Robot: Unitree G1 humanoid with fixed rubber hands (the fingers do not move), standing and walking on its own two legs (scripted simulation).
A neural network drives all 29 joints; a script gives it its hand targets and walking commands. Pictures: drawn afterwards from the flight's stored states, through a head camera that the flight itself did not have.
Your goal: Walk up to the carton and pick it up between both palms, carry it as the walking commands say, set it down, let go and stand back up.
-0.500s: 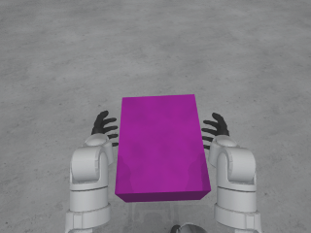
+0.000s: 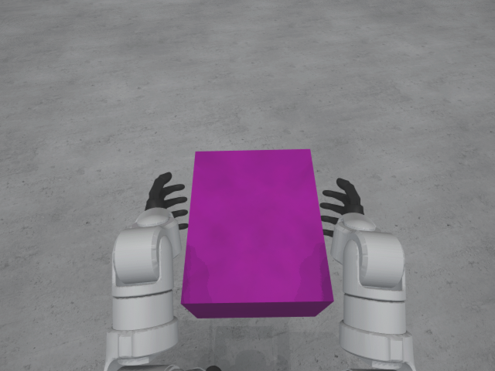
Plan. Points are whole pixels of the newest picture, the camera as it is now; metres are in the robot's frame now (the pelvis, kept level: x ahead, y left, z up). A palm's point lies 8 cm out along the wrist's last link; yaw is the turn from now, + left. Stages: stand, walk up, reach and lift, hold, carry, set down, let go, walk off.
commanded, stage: carry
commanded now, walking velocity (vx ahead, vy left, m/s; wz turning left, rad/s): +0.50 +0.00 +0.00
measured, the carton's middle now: (254, 232) +0.34 +0.00 +0.01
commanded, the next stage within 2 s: none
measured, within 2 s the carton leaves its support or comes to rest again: neither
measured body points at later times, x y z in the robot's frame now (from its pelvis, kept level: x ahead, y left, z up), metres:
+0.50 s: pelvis +0.35 -0.04 +0.01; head +0.37 -0.04 +0.46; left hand +0.66 +0.12 +0.08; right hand +0.66 -0.17 +0.07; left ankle +0.18 +0.08 -0.63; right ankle +0.40 -0.11 -0.72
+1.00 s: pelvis +0.69 +0.00 +0.03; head +0.73 +0.01 +0.47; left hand +1.01 +0.13 +0.08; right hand +0.99 -0.16 +0.08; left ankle +0.68 +0.09 -0.72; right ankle +0.65 -0.12 -0.65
